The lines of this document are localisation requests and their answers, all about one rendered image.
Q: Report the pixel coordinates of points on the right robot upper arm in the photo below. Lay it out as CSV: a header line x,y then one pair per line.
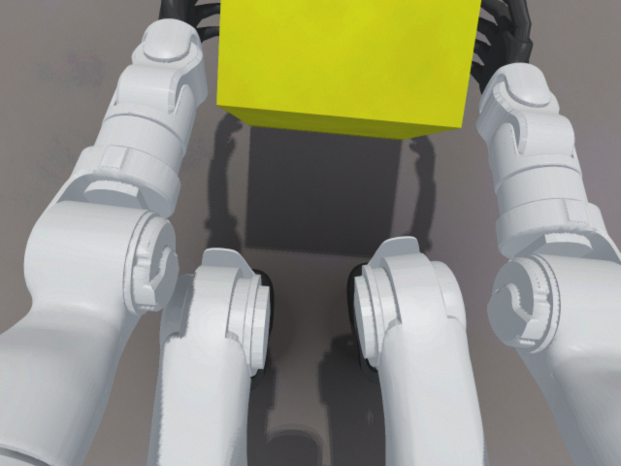
x,y
563,316

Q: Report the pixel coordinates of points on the left robot upper arm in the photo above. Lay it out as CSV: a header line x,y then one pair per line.
x,y
92,270

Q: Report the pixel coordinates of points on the carton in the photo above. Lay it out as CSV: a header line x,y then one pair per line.
x,y
389,69

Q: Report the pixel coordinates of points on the right robot foot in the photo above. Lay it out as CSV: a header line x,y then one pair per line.
x,y
370,372

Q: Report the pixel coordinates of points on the right robot hand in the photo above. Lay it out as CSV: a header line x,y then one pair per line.
x,y
510,39

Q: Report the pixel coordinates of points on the left robot hand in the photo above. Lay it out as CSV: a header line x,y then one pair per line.
x,y
186,11

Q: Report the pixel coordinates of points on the robot left shin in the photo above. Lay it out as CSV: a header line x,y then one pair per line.
x,y
172,312

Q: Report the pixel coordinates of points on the robot right forearm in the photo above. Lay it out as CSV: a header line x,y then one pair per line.
x,y
537,178

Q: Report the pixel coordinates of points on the robot left forearm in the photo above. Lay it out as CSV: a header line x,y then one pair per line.
x,y
136,158

